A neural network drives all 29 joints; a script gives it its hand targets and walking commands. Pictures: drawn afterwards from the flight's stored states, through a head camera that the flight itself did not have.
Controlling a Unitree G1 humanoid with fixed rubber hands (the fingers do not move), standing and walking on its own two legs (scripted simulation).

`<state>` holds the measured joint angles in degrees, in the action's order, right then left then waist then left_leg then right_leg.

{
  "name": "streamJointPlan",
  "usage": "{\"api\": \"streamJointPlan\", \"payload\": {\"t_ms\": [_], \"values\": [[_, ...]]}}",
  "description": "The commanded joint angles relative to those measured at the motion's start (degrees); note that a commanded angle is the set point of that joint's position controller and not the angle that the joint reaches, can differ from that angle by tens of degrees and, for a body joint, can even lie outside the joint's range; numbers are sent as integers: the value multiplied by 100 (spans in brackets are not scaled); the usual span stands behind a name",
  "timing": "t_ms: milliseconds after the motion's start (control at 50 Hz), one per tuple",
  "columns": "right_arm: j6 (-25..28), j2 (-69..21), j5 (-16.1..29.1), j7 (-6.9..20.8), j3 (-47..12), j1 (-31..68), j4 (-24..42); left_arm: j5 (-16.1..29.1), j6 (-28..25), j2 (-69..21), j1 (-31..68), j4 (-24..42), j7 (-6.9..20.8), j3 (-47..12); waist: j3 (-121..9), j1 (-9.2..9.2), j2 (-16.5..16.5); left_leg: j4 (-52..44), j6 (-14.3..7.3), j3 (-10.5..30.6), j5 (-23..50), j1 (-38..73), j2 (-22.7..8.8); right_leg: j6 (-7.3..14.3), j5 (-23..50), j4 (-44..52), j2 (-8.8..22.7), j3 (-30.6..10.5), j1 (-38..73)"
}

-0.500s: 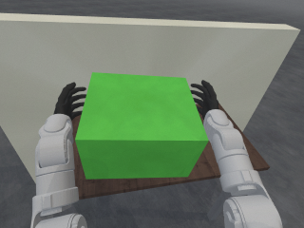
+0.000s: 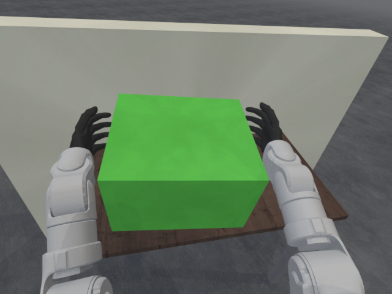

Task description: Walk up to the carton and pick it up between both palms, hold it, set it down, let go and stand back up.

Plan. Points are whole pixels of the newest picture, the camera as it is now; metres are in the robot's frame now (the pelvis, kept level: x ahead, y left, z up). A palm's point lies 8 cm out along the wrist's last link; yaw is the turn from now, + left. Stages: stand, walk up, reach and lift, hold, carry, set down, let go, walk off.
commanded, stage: hold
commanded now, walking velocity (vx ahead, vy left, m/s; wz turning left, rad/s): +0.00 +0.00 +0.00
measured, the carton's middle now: (180, 160) +0.37 +0.01 +0.12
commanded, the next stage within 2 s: none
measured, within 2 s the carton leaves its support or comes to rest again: neither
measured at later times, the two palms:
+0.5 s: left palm (81, 150) +0.34 +0.19 +0.18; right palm (270, 141) +0.35 -0.17 +0.19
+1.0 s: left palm (83, 146) +0.35 +0.19 +0.18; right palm (271, 140) +0.36 -0.17 +0.19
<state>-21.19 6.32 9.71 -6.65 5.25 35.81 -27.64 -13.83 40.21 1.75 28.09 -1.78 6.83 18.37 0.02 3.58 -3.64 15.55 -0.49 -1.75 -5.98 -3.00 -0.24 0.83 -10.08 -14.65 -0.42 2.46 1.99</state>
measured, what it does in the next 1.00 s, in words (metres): stands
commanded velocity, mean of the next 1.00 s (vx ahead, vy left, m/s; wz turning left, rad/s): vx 0.00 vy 0.00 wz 0.00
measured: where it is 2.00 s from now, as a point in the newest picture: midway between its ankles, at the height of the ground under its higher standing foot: outside the picture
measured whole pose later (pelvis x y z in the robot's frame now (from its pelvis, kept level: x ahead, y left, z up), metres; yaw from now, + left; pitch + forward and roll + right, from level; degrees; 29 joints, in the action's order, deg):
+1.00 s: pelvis +0.00 +0.00 +0.00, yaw +0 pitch -6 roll +0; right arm -20.8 6.3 8.9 -5.9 6.3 36.6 -28.9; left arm -13.9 39.8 2.1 29.8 -4.3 6.7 18.3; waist -0.8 3.3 -3.4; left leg 15.3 -0.8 -2.1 -5.6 -3.5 -0.1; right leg 0.6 -9.7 -14.8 -0.2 2.2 1.1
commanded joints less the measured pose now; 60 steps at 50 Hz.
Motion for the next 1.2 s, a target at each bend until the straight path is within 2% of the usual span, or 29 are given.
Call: {"api": "streamJointPlan", "payload": {"t_ms": [0,60,120,160,180,200,260,340,360,400,420,460,520,600,680,700,720,740,800,860,920,960,1000,1060,1100,1140,1180], "values": [[366,-2777,597,591,-2256,3543,1912,769,-219,-2286,3019,714,590,-2634,-1966,82,363,184,141,-51,1362,1140,187,-313,1744,99,-160,125,-128],[313,-2774,657,545,-2348,3418,1922,740,-221,-2240,2997,845,578,-2593,-1954,35,349,198,156,-49,1468,1148,205,-345,1907,53,-175,128,-7],[222,-2724,616,512,-2303,3121,1723,666,-191,-2127,2893,813,630,-2542,-1584,94,412,118,168,-52,1285,1042,207,-347,1819,88,-119,120,-78],[185,-2697,572,531,-2232,3241,1688,696,-167,-2117,3043,748,665,-2529,-1493,105,344,21,147,-43,945,941,192,-328,1461,158,-117,122,-188],[169,-2693,563,557,-2229,3284,1646,665,-150,-2145,3040,676,669,-2501,-1395,54,380,-15,127,-45,841,895,188,-311,1318,165,-101,123,-224],[177,-2683,544,571,-2200,3288,1641,683,-143,-2191,3044,673,668,-2556,-1354,91,391,-24,141,-41,820,887,177,-291,1264,184,-104,126,-287],[196,-2715,494,609,-2152,3485,1654,671,-131,-2223,3120,571,653,-2529,-1437,22,357,-61,106,-66,614,849,161,-271,963,223,-115,122,-403],[278,-2791,582,618,-2275,3664,1845,720,-171,-2250,3134,657,626,-2553,-1735,-49,320,50,97,-58,949,998,166,-299,1322,147,-134,136,-302],[313,-2824,618,620,-2282,3628,1922,825,-225,-2338,3236,876,592,-2688,-1955,15,377,113,142,-44,1161,1118,148,-284,1421,101,-174,163,-301],[352,-2816,639,591,-2355,3681,2141,904,-258,-2319,3206,870,557,-2757,-2154,15,348,197,151,-37,1278,1198,164,-304,1537,104,-179,150,-288],[330,-2767,601,583,-2292,3537,2030,910,-273,-2291,3176,849,546,-2766,-2108,92,357,190,155,-45,1249,1209,164,-303,1540,108,-179,141,-311],[300,-2717,509,606,-2183,3477,1806,838,-265,-2262,3193,718,567,-2682,-1898,81,366,77,147,-41,922,1125,151,-290,1241,155,-147,147,-391],[222,-2614,304,696,-1901,3402,1228,656,-152,-2184,3180,260,618,-2488,-1241,59,397,-189,42,-70,122,772,109,-229,416,307,-78,143,-592],[207,-2728,334,710,-1931,3520,1154,641,-139,-2224,3362,312,666,-2393,-1325,36,310,-173,33,-86,262,735,135,-269,640,267,-76,111,-427],[390,-2823,522,684,-2066,3800,1611,770,-239,-2380,3441,546,574,-2576,-1883,16,518,36,138,-51,835,999,151,-267,1015,164,-138,154,-354],[392,-2819,532,687,-2059,3739,1540,832,-289,-2379,3535,673,535,-2666,-1897,70,572,74,174,-43,963,1042,148,-255,1074,155,-148,173,-398],[398,-2820,530,679,-2125,3625,1579,791,-282,-2368,3352,625,521,-2631,-1886,63,518,106,170,-44,1078,1160,151,-268,1219,168,-153,159,-361],[420,-2793,528,681,-2142,3811,1667,811,-295,-2347,3465,621,516,-2637,-2012,25,464,90,154,-41,987,1146,152,-268,1117,166,-164,182,-370],[392,-2688,403,719,-1970,3647,1418,737,-263,-2327,3361,375,510,-2602,-1706,60,467,-66,118,-43,536,976,109,-227,679,234,-147,164,-540],[348,-2668,267,797,-1822,3732,1107,676,-207,-2338,3492,160,518,-2524,-1350,8,426,-211,48,-44,109,784,63,-180,247,304,-126,167,-684],[360,-2648,344,770,-1890,3702,1263,681,-160,-2393,3218,171,515,-2526,-1503,7,382,-102,70,-57,463,919,73,-187,565,263,-162,138,-543],[394,-2747,434,748,-1966,3852,1411,759,-200,-2426,3395,366,511,-2576,-1838,16,378,1,86,-53,676,994,95,-229,771,218,-165,148,-476],[386,-2761,516,706,-2108,3729,1480,752,-221,-2380,3258,412,515,-2531,-1897,6,333,107,87,-63,1086,1110,132,-269,1251,161,-174,129,-309],[312,-2794,487,668,-2125,3585,1398,641,-206,-2286,3163,380,580,-2358,-1655,-16,221,39,38,-89,972,945,179,-324,1338,145,-140,116,-187],[286,-2736,544,628,-2165,3456,1435,578,-154,-2246,2992,425,610,-2321,-1598,-15,247,58,73,-85,1119,954,178,-307,1494,134,-151,109,-86],[317,-2770,578,615,-2183,3607,1639,698,-191,-2284,3250,616,612,-2459,-1737,14,378,69,124,-65,1076,893,192,-300,1402,122,-140,113,-100],[347,-2741,660,598,-2257,3568,1862,786,-227,-2294,3262,863,560,-2661,-1971,75,489,206,220,-43,1519,1106,178,-286,1735,73,-184,150,-117]]}}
